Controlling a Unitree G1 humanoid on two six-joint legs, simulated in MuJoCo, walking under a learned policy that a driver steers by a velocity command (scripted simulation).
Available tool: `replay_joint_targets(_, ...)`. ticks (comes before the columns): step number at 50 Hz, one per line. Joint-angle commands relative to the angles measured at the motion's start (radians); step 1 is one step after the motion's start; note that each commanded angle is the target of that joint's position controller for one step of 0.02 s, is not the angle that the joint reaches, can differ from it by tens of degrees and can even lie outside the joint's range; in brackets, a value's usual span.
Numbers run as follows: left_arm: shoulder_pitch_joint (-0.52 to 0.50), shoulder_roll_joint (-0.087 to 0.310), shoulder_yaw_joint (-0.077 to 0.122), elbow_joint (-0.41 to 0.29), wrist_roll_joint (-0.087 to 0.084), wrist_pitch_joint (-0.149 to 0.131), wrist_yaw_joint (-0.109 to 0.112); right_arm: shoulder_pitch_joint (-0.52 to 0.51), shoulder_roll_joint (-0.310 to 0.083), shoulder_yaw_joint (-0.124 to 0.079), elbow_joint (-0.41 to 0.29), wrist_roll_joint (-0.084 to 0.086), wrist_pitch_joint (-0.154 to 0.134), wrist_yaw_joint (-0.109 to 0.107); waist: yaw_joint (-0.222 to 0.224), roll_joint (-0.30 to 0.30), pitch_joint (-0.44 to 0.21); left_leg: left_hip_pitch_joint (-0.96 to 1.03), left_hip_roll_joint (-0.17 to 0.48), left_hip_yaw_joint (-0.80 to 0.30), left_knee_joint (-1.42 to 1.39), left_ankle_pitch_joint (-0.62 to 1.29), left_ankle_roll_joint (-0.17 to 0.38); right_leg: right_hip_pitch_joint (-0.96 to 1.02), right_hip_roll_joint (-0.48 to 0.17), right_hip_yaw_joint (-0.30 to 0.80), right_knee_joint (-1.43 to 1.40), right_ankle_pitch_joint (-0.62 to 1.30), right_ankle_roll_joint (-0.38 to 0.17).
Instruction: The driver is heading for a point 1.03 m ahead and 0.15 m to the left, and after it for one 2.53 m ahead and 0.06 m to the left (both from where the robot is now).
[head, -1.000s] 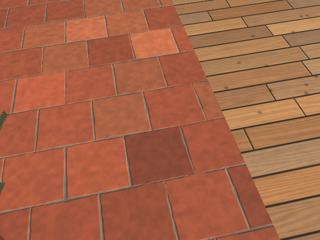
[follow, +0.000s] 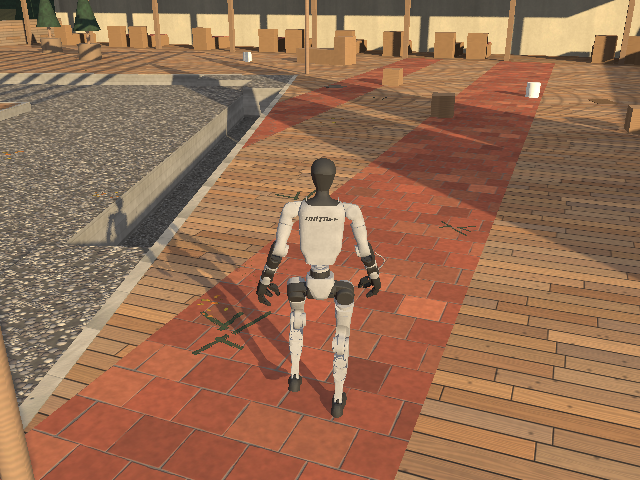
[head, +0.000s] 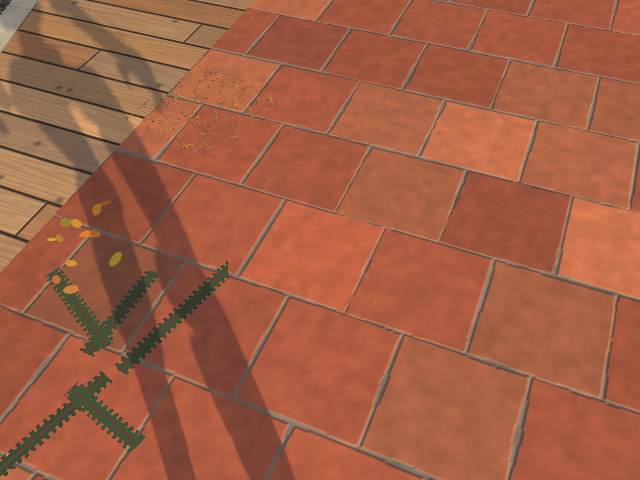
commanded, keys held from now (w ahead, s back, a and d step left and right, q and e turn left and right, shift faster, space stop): w+q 0.58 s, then w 0.26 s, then w+e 0.16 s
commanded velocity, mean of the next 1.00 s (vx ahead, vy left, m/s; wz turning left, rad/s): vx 0.50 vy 0.00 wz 0.44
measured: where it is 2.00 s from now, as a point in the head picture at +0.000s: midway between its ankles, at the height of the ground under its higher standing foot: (253, 264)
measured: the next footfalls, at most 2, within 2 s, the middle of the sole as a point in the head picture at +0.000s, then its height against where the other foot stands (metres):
left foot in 0.26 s outside the picture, level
right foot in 0.80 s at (324, 411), level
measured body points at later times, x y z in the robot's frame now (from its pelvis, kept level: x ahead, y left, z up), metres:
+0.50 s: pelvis +0.26 +0.08 +0.00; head +0.29 +0.10 +0.45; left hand +0.32 +0.37 -0.12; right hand +0.39 -0.18 -0.12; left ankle +0.24 +0.11 -0.75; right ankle +0.37 -0.08 -0.67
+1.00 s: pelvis +0.55 +0.12 +0.00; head +0.58 +0.12 +0.45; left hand +0.48 +0.39 -0.12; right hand +0.75 -0.08 -0.13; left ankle +0.47 +0.23 -0.67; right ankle +0.60 +0.06 -0.75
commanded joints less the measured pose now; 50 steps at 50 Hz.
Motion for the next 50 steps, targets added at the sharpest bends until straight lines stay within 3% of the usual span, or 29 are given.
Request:
replay_joint_targets(1,-0.010,0.105,0.022,-0.041,-0.001,-0.018,-0.002,-0.060,-0.011,0.007,-0.082,0.003,-0.009,0.014,-0.013,-0.144,0.016,-0.069,0.030,0.012,-0.098,0.117,-0.011,0.021,-0.253,0.103,-0.156,0.322,-0.103)
replay_joint_targets(4,0.020,0.121,0.026,-0.020,-0.001,-0.015,0.001,-0.168,0.012,0.022,-0.116,0.004,-0.015,0.028,0.014,-0.144,0.035,-0.012,0.031,0.075,-0.282,0.194,0.002,0.032,-0.247,0.027,-0.153,0.339,-0.086)
replay_joint_targets(8,0.078,0.152,0.033,0.016,0.000,0.002,0.013,-0.243,0.002,0.023,-0.149,-0.006,-0.013,0.032,0.030,-0.142,0.053,0.028,0.008,0.140,-0.416,0.092,0.047,0.144,-0.285,-0.024,-0.097,0.472,-0.070)
replay_joint_targets(10,0.087,0.181,0.037,0.029,0.002,0.017,0.021,-0.209,-0.011,0.015,-0.143,-0.013,-0.012,0.021,0.005,-0.160,0.014,0.122,-0.053,0.181,-0.452,-0.021,0.086,0.191,-0.292,-0.066,0.035,0.780,-0.057)
replay_joint_targets(11,0.090,0.196,0.039,0.033,0.003,0.026,0.024,-0.140,-0.025,0.007,-0.125,-0.016,-0.016,0.015,-0.027,-0.166,-0.034,0.208,-0.092,0.189,-0.472,-0.066,0.111,0.201,-0.293,-0.081,0.162,0.908,-0.055)
replay_joint_targets(12,0.080,0.204,0.038,0.029,-0.001,0.034,0.025,-0.004,-0.046,-0.008,-0.084,-0.020,-0.025,0.005,-0.089,-0.146,-0.114,0.382,-0.129,0.184,-0.533,-0.054,0.141,0.148,-0.284,-0.101,0.356,0.903,-0.043)
replay_joint_targets(13,0.068,0.194,0.033,0.005,0.002,0.036,0.024,0.179,-0.107,-0.035,-0.028,-0.029,-0.029,-0.012,-0.170,-0.070,-0.223,0.649,-0.055,0.048,-0.583,-0.097,0.188,-0.038,-0.262,-0.109,0.635,0.664,-0.012)
replay_joint_targets(14,0.102,0.065,0.005,-0.071,0.001,0.030,0.001,0.171,-0.219,-0.061,-0.039,-0.015,-0.025,-0.028,-0.098,0.178,-0.313,0.966,0.264,-0.456,-0.630,-0.172,0.303,-0.482,-0.107,-0.093,0.970,-0.247,0.047)
replay_joint_targets(15,-0.009,0.149,0.023,-0.107,0.009,0.026,-0.001,0.223,-0.233,-0.068,-0.064,0.015,-0.015,-0.037,-0.162,0.085,-0.373,0.994,0.334,-0.741,-0.759,-0.089,0.364,-0.624,-0.016,0.110,1.117,-0.341,0.062)
replay_joint_targets(16,-0.094,0.147,0.021,-0.132,0.000,0.017,-0.005,0.196,-0.204,-0.063,-0.033,0.022,-0.011,-0.048,-0.147,0.011,-0.224,0.912,0.295,-0.543,-0.764,0.041,0.334,-0.698,-0.082,0.167,1.088,-0.223,0.049)
replay_joint_targets(17,-0.086,0.128,0.011,-0.124,-0.005,0.005,-0.004,0.152,-0.152,-0.049,-0.021,0.029,-0.017,-0.053,-0.101,-0.027,-0.119,0.759,0.255,-0.430,-0.775,0.177,0.302,-0.650,-0.117,0.161,0.987,-0.149,0.046)
replay_joint_targets(18,-0.073,0.126,0.012,-0.109,0.003,0.009,-0.003,0.105,-0.119,-0.039,-0.023,0.028,-0.024,-0.055,-0.053,-0.058,-0.066,0.647,0.196,-0.347,-0.790,0.274,0.262,-0.579,-0.141,0.165,0.906,-0.133,0.049)
replay_joint_targets(19,-0.042,0.124,0.011,-0.102,0.021,0.026,-0.004,0.070,-0.095,-0.030,-0.026,0.033,-0.032,-0.057,-0.013,-0.051,-0.054,0.565,0.152,-0.293,-0.804,0.342,0.247,-0.509,-0.148,0.170,0.865,-0.134,0.061)
replay_joint_targets(21,-0.016,0.113,0.012,-0.094,0.034,0.057,-0.011,0.068,-0.084,-0.024,-0.025,0.038,-0.051,-0.049,0.011,-0.043,-0.071,0.505,0.118,-0.254,-0.823,0.400,0.249,-0.455,-0.141,0.159,0.815,-0.131,0.079)
replay_joint_targets(24,-0.101,0.090,0.008,-0.122,0.030,0.071,-0.017,0.119,-0.112,-0.034,-0.004,0.034,-0.060,-0.045,-0.007,-0.038,-0.032,0.458,0.086,-0.245,-0.869,0.304,0.241,-0.502,-0.135,0.145,0.708,-0.027,0.098)
replay_joint_targets(28,-0.265,0.090,0.005,-0.170,0.026,0.068,-0.018,0.206,-0.110,-0.035,0.024,0.034,-0.062,-0.045,-0.067,-0.015,0.009,0.515,0.074,-0.274,-0.875,0.262,0.212,-0.584,-0.118,0.155,0.532,0.128,0.104)
replay_joint_targets(34,-0.408,0.079,-0.008,-0.218,0.015,0.045,-0.031,0.305,-0.101,-0.027,0.067,0.025,-0.069,-0.062,-0.124,0.001,0.019,0.645,0.103,-0.277,-0.812,0.441,0.178,-0.544,-0.066,0.136,0.329,0.200,0.058)
replay_joint_targets(37,-0.315,0.106,0.003,-0.194,0.015,0.035,-0.024,0.262,-0.125,-0.027,0.074,0.020,-0.073,-0.072,-0.066,0.020,0.008,0.641,0.120,-0.270,-0.747,0.602,0.131,-0.350,-0.023,0.127,0.239,0.113,0.006)
replay_joint_targets(38,-0.225,0.127,0.014,-0.164,0.014,0.030,-0.014,0.250,-0.136,-0.028,0.078,0.019,-0.076,-0.071,-0.026,0.018,-0.033,0.639,0.105,-0.252,-0.650,0.741,0.114,-0.230,0.011,0.112,0.220,0.064,-0.013)
replay_joint_targets(39,-0.085,0.147,0.025,-0.122,0.016,0.020,-0.002,0.237,-0.134,-0.026,0.083,0.020,-0.078,-0.066,0.045,-0.019,-0.105,0.604,0.057,-0.203,-0.472,0.764,0.095,-0.052,0.008,0.111,0.161,0.087,-0.039)
replay_joint_targets(40,0.072,0.204,0.039,-0.103,0.032,0.011,0.014,0.240,-0.085,-0.011,0.063,0.023,-0.084,-0.060,0.106,-0.088,-0.226,0.459,0.007,-0.166,-0.208,0.517,0.076,0.180,-0.172,0.302,0.145,-0.042,-0.087)
replay_joint_targets(41,0.126,0.312,0.067,-0.088,0.044,0.017,0.014,0.378,-0.004,0.002,0.056,0.055,-0.082,-0.057,0.053,-0.336,-0.342,0.157,-0.185,-0.067,0.128,-0.180,0.027,0.411,-0.438,0.796,0.052,-0.100,-0.232)
replay_joint_targets(42,0.064,0.232,0.055,-0.084,0.010,0.028,0.002,0.346,-0.076,-0.005,0.077,0.016,-0.079,-0.065,0.026,-0.226,-0.260,0.047,-0.143,-0.113,0.220,-0.272,0.038,0.314,-0.429,0.923,-0.029,-0.176,-0.238)
replay_joint_targets(43,-0.022,0.163,0.039,-0.094,-0.001,0.029,-0.003,0.254,-0.081,-0.008,0.066,0.010,-0.078,-0.059,0.005,-0.133,-0.111,0.029,-0.096,-0.110,0.217,-0.189,0.037,0.174,-0.384,0.762,-0.040,-0.156,-0.227)
replay_joint_targets(44,-0.060,0.119,0.029,-0.088,0.002,0.024,-0.009,0.184,-0.070,-0.001,0.051,0.004,-0.080,-0.051,-0.001,-0.076,-0.057,0.039,-0.061,-0.089,0.171,-0.138,0.035,0.088,-0.330,0.639,-0.052,-0.048,-0.210)
replay_joint_targets(46,-0.061,0.093,0.017,-0.056,-0.003,0.014,-0.011,0.155,-0.050,0.005,0.038,-0.011,-0.067,-0.037,-0.037,-0.131,-0.026,0.083,-0.006,-0.040,0.078,-0.110,0.017,0.000,-0.238,0.491,-0.077,0.146,-0.176)
replay_joint_targets(48,-0.019,0.102,0.019,-0.026,-0.012,0.001,-0.017,0.152,-0.026,0.014,0.037,-0.018,-0.058,-0.030,-0.045,-0.147,-0.045,0.101,0.000,-0.008,0.025,-0.104,-0.007,-0.006,-0.208,0.445,-0.082,0.304,-0.188)
replay_joint_targets(50,0.014,0.119,0.025,-0.003,-0.019,-0.002,-0.016,0.103,-0.007,0.024,0.022,-0.017,-0.055,-0.026,-0.045,-0.141,-0.033,0.075,0.014,0.016,-0.052,-0.085,-0.035,-0.023,-0.194,0.414,-0.105,0.324,-0.204)
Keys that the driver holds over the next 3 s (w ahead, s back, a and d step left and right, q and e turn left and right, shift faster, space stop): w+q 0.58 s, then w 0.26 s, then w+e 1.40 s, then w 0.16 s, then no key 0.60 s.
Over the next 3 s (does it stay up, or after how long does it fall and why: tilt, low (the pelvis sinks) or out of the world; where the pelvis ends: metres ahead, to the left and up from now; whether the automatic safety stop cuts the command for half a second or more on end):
stays up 1.40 0.13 -0.01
